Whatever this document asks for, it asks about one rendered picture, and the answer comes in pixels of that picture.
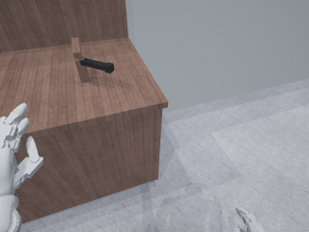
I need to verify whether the robot left hand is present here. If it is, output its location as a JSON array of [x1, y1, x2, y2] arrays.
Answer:
[[0, 102, 43, 196]]

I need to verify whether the counter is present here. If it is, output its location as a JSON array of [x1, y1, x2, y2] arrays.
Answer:
[[0, 0, 169, 224]]

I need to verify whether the left robot forearm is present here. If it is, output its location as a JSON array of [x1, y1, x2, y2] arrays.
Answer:
[[0, 194, 22, 232]]

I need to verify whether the tap lever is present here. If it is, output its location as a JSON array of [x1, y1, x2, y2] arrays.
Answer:
[[80, 58, 115, 73]]

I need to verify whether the robot right hand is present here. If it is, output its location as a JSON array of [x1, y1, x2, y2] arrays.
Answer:
[[234, 206, 265, 232]]

